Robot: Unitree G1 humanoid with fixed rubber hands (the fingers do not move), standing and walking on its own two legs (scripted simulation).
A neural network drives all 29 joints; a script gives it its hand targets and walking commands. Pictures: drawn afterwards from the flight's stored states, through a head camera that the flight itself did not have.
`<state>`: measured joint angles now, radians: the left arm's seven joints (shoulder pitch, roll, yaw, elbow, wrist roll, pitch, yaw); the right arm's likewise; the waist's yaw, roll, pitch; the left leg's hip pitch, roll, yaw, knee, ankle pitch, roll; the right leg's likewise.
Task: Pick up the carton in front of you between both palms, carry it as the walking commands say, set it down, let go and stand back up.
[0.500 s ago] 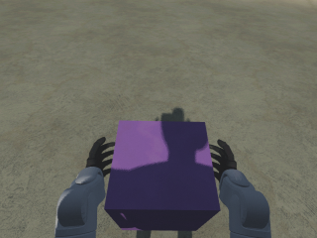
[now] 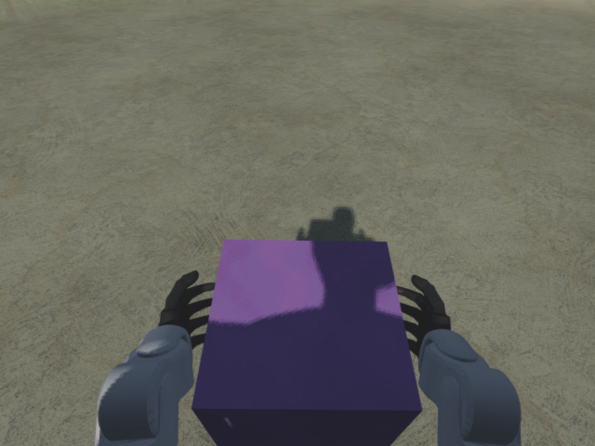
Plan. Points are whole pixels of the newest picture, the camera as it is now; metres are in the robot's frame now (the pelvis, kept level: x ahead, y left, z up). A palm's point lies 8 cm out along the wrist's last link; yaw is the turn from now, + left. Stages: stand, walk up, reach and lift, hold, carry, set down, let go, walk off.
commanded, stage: carry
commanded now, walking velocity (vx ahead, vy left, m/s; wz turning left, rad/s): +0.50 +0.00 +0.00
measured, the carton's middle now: (303, 356) +0.25 +0.00 +0.02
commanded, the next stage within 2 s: none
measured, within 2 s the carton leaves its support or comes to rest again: neither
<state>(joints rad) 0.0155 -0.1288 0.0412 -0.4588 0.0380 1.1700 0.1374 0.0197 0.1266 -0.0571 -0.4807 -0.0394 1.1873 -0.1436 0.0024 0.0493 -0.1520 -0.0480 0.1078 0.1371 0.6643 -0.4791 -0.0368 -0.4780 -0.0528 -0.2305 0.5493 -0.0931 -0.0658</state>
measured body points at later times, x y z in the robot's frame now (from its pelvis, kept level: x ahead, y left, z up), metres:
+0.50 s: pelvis +0.30 +0.03 +0.00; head +0.27 +0.05 +0.45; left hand +0.55 +0.18 +0.10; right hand +0.54 -0.12 +0.11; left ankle +0.40 +0.12 -0.72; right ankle +0.12 -0.09 -0.70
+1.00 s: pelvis +0.62 +0.00 +0.00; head +0.61 -0.01 +0.45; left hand +0.87 +0.15 +0.09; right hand +0.87 -0.15 +0.08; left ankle +0.41 +0.12 -0.69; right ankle +0.73 -0.08 -0.72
